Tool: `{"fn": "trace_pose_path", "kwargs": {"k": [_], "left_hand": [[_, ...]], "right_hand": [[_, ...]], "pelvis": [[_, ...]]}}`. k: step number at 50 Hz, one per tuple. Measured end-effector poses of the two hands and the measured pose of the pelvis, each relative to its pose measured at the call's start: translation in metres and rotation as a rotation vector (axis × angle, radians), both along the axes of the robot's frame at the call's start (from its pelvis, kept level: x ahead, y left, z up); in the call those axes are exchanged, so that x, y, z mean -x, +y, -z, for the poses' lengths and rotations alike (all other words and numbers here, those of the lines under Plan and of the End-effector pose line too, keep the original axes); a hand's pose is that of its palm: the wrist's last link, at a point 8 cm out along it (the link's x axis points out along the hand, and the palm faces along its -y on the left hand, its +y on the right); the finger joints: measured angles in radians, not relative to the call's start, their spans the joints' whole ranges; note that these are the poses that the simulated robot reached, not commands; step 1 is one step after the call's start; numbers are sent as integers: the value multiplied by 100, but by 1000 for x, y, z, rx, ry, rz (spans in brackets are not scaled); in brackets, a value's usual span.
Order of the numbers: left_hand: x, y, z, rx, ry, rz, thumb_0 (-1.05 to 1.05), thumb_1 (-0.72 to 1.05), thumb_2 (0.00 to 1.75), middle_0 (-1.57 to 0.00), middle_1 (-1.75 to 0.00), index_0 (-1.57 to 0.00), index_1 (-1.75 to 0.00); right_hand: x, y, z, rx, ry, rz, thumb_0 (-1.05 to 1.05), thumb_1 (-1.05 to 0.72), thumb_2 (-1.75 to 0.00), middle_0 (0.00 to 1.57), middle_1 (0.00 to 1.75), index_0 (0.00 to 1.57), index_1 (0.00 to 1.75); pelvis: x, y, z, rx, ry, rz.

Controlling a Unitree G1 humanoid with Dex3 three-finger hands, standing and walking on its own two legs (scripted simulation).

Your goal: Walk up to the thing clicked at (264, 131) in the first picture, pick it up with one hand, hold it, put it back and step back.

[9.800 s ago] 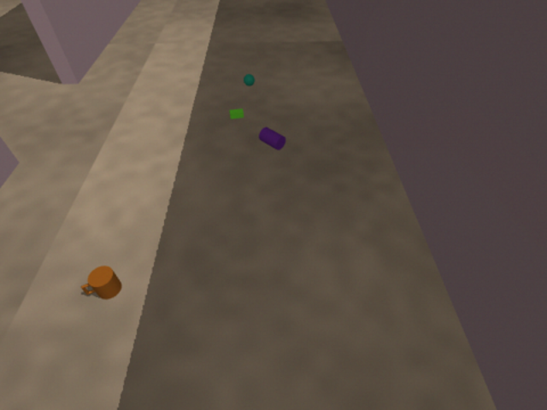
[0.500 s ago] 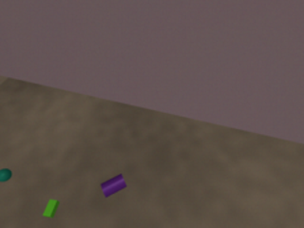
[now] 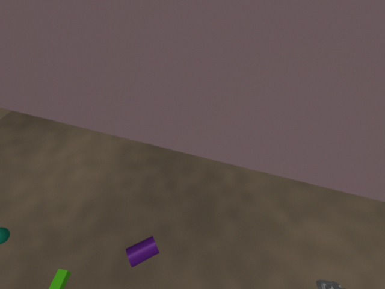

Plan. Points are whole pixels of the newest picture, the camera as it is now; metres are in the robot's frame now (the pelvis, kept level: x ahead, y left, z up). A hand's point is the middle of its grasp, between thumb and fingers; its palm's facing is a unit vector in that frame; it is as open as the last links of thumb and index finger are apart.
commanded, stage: walk up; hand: left
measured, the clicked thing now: (142, 251) +0.45 +0.26 -0.74
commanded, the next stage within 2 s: stand in 0.68 s
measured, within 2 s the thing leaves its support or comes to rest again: neither
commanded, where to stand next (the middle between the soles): +0.01 -0.02 m, yaw +1 degrees
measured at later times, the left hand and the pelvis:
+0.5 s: hand out of the picture +0.06 +0.25 -0.16, palm faces +0.02 -0.94 -0.33, open 7.4 cm; pelvis -0.01 +0.00 +0.00, yaw +1 degrees
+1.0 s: hand out of the picture +0.06 +0.25 -0.16, palm faces -0.01 -0.94 -0.35, open 7.4 cm; pelvis +0.00 +0.00 +0.00, yaw +0 degrees
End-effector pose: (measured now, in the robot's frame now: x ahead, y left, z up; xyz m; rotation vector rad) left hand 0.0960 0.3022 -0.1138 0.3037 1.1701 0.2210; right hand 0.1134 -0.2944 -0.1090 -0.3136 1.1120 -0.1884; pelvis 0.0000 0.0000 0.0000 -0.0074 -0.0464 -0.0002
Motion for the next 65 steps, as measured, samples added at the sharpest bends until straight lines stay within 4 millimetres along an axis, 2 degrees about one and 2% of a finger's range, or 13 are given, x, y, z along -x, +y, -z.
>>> {"fn": "trace_pose_path", "kwargs": {"k": [13, 20, 39, 51, 65], "left_hand": [[37, -2, 6, 9, 82, -31, 1, 90, 90, -21, -30, -20, -30], [48, -5, 9, 19, 102, -40, 1, 90, 90, -21, -30, -20, -30], [41, -7, 6, 12, 59, -19, 0, 90, 90, -21, -30, -20, -30], [44, -4, 5, 0, 93, -8, 0, 90, 90, -21, -30, -20, -30], [29, -3, 5, -3, 70, 12, 0, 90, 90, -21, -30, -20, -30]], "right_hand": [[44, -4, 9, -2, 110, 29, 0, -90, -90, 21, 30, 20, 30], [56, -6, 10, 0, 137, 38, 0, -90, -90, 21, 30, 20, 30], [43, -5, 7, 6, 90, 7, 0, -90, -90, 21, 30, 20, 30], [48, -5, 11, -1, 119, 15, 0, -90, -90, 21, 30, 20, 30], [41, -5, 9, 6, 106, 21, 0, -90, -90, 21, 30, 20, 30]], "pelvis": [[7, -1, -1, 0, 4, -7], [9, -2, -1, 3, 7, -10], [11, -3, -1, 2, 11, -13], [3, -2, -1, -2, 16, -2], [-2, -1, -1, -3, 15, 5]]}}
